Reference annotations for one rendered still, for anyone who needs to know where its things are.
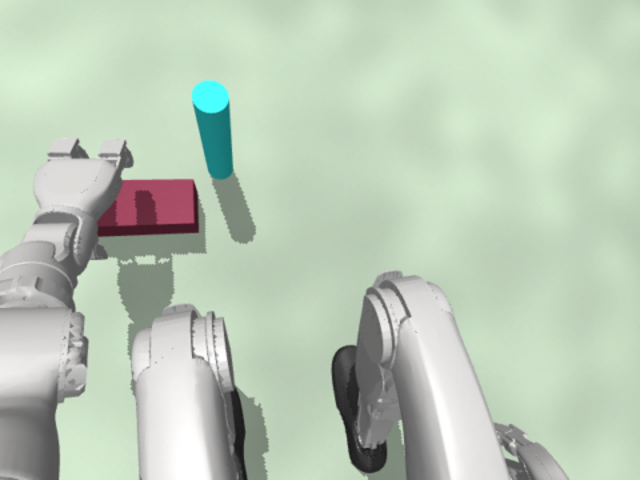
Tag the right robot hand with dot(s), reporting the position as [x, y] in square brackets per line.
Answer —
[535, 462]

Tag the left robot foot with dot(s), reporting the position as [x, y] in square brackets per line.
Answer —
[240, 435]

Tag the right robot foot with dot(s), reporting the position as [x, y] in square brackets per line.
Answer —
[346, 393]

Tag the left robot hand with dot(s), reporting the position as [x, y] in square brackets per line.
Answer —
[70, 178]

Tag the left robot arm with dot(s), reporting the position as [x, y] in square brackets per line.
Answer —
[43, 353]

